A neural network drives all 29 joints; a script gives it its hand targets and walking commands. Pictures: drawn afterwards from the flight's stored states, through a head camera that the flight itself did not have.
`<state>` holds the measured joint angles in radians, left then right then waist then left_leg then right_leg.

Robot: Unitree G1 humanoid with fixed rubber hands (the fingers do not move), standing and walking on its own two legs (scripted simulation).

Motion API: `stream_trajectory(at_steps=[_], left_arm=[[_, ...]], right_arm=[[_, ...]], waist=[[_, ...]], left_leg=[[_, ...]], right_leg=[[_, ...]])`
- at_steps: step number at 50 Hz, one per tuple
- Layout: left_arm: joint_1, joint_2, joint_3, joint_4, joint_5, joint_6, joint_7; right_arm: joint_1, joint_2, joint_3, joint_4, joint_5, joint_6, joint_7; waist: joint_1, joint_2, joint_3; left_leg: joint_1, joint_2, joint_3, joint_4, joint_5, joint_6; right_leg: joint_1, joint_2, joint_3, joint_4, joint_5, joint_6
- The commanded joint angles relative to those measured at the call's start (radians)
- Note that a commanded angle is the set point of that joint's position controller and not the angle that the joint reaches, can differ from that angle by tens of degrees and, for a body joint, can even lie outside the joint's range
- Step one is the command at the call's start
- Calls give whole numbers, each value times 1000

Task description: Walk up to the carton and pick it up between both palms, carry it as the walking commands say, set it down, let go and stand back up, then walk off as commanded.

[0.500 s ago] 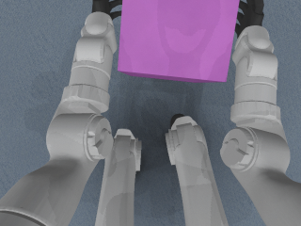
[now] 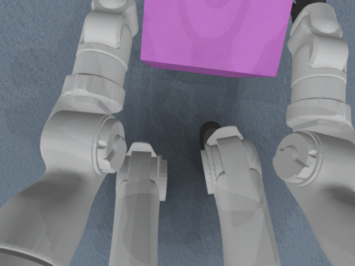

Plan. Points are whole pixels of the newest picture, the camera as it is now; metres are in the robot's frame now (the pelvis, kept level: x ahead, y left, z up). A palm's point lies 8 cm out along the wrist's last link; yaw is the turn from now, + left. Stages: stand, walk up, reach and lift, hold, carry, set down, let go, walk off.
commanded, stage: set down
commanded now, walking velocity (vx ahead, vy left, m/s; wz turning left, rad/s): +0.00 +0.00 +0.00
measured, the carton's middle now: (206, 18) +0.52 -0.12 -0.24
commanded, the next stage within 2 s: none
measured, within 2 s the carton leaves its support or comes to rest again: rests again in 1.06 s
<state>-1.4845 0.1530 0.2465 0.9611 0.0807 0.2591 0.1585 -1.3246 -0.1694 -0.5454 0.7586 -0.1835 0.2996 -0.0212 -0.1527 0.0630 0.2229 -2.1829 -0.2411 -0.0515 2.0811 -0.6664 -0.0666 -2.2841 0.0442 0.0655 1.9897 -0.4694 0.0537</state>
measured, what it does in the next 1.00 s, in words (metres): stands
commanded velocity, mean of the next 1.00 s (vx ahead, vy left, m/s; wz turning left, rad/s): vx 0.00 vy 0.00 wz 0.00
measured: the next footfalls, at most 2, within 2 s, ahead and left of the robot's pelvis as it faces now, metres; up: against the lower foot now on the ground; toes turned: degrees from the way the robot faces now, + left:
none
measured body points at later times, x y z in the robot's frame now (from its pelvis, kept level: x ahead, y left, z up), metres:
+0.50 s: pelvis +0.00 +0.01 -0.01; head +0.37 -0.04 +0.23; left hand +0.59 +0.02 -0.18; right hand +0.50 -0.28 -0.18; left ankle +0.08 +0.11 -0.38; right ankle +0.13 -0.13 -0.38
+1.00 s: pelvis +0.00 +0.00 -0.02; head +0.37 -0.04 +0.22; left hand +0.59 +0.02 -0.20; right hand +0.49 -0.28 -0.20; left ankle +0.08 +0.11 -0.38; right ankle +0.13 -0.13 -0.38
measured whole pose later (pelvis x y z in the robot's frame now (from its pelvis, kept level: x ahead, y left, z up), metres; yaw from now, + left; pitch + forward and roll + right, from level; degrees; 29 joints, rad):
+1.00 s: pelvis +0.00 +0.00 -0.02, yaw +1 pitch +39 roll -1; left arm -1.56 0.21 0.16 1.06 0.04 0.22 0.15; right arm -1.35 -0.22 -0.52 0.85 -0.13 0.26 0.02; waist -0.17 0.09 0.35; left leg -2.19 -0.22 -0.04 2.18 -0.68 -0.04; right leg -2.26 -0.01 0.03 2.09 -0.51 0.04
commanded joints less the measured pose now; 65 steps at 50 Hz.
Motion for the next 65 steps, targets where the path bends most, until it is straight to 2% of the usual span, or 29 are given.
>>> stream_trajectory(at_steps=[1, 6, 18, 30, 43, 65], left_arm=[[-539, -908, -347, -85, -117, -34, -218], [-539, -920, -381, -109, -137, -32, -206], [-519, -878, -319, -42, -103, -30, -212], [-539, -858, -322, -19, -117, -41, -230], [-521, -836, -329, 2, -125, -56, -239], [-518, -777, -318, 41, -122, -73, -247]], right_arm=[[-611, 751, 416, -21, 132, -26, 273], [-621, 722, 413, -28, 149, -29, 282], [-632, 681, 374, 12, 134, -32, 301], [-655, 648, 363, 13, 131, -51, 291], [-653, 635, 379, 5, 152, -66, 286], [-632, 599, 345, 46, 156, -87, 282]], waist=[[-124, 130, -1178], [-147, 157, -1209], [-140, 147, -1074], [-162, 149, -1017], [-160, 141, -982], [-158, 151, -885]], left_leg=[[346, 35, 100, -188, 333, 31], [405, 34, 88, -174, 380, 27], [362, 32, 79, -168, 318, 40], [309, 30, 79, -142, 294, 46], [285, 29, 73, -113, 309, 54], [292, 40, 58, -90, 301, 64]], right_leg=[[796, 37, -151, -61, 432, -26], [770, 32, -158, -47, 455, -29], [666, 30, -159, -35, 368, -30], [686, 29, -148, -16, 365, -37], [697, 27, -135, 12, 393, -37], [614, 21, -129, 40, 353, -41]])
